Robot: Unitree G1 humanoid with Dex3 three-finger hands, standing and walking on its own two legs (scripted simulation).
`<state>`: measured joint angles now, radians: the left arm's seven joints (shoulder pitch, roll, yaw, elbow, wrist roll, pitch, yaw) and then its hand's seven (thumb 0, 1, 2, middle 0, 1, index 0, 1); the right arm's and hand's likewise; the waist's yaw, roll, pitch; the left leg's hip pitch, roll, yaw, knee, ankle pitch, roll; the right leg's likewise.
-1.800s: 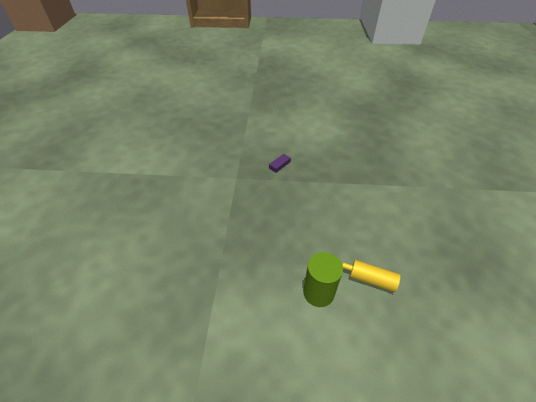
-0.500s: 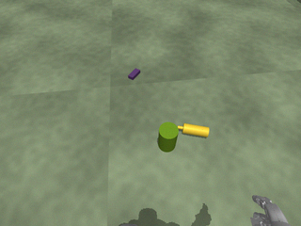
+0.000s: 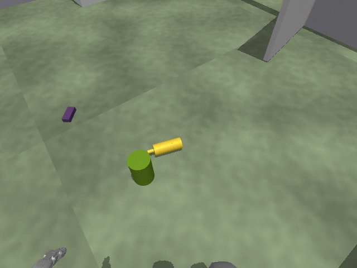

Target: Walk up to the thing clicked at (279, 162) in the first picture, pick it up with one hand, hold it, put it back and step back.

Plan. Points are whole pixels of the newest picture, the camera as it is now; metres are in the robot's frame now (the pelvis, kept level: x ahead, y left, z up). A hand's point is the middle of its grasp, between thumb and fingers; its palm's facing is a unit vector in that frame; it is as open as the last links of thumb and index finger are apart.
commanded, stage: walk up
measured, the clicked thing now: (69, 114) +1.28 +0.78 -0.75
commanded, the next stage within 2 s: stand in 1.76 s
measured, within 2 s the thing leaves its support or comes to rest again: neither
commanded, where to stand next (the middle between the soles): +0.07 -0.03 m, yaw -31 degrees
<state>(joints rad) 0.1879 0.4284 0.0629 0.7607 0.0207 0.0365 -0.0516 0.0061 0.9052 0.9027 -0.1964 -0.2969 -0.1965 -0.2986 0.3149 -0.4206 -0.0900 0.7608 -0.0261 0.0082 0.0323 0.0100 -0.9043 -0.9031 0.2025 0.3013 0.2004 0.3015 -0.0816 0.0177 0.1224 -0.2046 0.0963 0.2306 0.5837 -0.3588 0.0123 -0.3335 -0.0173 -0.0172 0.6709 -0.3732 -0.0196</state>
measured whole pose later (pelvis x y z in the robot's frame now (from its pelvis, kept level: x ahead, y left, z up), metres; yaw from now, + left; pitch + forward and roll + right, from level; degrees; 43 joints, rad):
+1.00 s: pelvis +0.02 -0.02 -0.01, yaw -27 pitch -2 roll +1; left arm 0.31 0.38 0.03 0.83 0.02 -0.04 0.02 0.01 0.90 0.90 -0.20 -0.30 -0.20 -0.30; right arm 0.21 -0.42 -0.05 0.80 -0.01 0.06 0.02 0.01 -0.91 -0.90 0.20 0.30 0.20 0.30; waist 0.01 0.07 0.12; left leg -0.42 0.07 -0.01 0.98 -0.50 0.02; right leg -0.33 0.03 0.06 0.71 -0.35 -0.02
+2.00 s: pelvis +0.03 +0.01 +0.01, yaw -31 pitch -2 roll +1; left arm 0.08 0.35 -0.01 1.11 0.00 -0.02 -0.01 0.00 0.90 0.90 -0.20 -0.30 -0.20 -0.30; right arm 0.12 -0.36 -0.01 1.12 -0.01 0.00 0.01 0.01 -0.91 -0.90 0.20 0.30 0.20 0.30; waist -0.02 -0.01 0.06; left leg -0.13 0.04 0.06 0.39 -0.22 -0.02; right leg -0.20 0.00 0.13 0.42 -0.17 0.04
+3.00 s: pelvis +0.03 +0.01 +0.02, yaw -30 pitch -2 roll +0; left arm 0.12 0.35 -0.01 1.12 0.01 -0.01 0.00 0.00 0.90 0.90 -0.20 -0.30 -0.20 -0.30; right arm 0.11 -0.36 -0.02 1.13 -0.01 0.01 0.01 0.01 -0.91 -0.90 0.20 0.30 0.20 0.30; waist -0.01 -0.01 0.06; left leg -0.11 0.03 0.04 0.35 -0.20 -0.02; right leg -0.16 -0.01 0.10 0.36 -0.16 0.04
